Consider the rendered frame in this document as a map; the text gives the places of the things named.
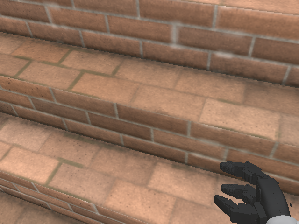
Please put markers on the robot right forearm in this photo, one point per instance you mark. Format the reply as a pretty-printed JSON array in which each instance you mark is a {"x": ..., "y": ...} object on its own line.
[{"x": 281, "y": 220}]

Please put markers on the right robot hand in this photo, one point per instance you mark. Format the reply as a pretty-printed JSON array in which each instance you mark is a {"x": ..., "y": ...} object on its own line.
[{"x": 260, "y": 204}]

